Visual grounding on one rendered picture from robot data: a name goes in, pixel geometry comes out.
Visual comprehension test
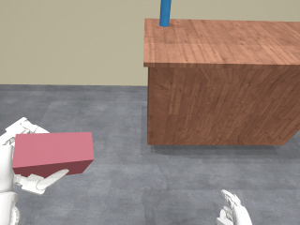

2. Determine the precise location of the sponge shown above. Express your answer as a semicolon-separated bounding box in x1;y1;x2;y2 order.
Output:
12;132;94;178

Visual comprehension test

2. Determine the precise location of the robot right hand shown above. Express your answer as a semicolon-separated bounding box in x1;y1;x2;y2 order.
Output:
217;189;252;225

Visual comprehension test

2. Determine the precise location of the robot left forearm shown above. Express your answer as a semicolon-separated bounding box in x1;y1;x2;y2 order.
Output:
0;191;21;225

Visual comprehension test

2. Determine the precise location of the table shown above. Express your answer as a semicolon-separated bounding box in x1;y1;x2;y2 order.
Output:
143;18;300;145

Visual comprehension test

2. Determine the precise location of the robot left hand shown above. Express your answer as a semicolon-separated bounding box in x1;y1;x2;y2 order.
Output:
0;117;69;196

